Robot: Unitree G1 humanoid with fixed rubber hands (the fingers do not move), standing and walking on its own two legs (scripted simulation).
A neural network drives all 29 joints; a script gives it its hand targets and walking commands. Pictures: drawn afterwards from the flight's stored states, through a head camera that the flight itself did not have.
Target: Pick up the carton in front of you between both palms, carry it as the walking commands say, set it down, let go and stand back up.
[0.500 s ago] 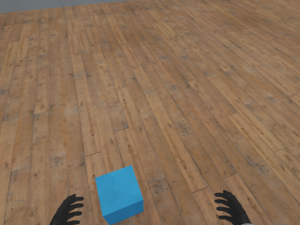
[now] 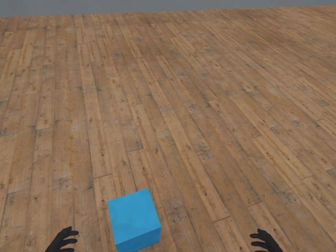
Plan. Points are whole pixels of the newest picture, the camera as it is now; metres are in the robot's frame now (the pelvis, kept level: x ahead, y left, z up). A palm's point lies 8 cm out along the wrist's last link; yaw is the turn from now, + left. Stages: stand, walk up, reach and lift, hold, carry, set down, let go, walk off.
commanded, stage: stand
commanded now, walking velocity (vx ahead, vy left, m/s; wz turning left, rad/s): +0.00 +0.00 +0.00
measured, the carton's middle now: (134, 222) +0.42 +0.12 -0.64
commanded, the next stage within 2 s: none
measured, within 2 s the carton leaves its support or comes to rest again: neither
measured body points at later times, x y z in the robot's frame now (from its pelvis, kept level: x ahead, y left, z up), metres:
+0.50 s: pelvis +0.03 +0.02 +0.00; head +0.04 +0.05 +0.45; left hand +0.18 +0.30 -0.11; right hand +0.15 -0.28 -0.08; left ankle +0.03 +0.11 -0.73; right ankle -0.06 -0.12 -0.73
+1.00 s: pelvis +0.01 +0.02 +0.01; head +0.01 +0.04 +0.46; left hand +0.12 +0.31 -0.12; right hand +0.11 -0.30 -0.09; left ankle +0.03 +0.11 -0.73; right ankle -0.06 -0.12 -0.73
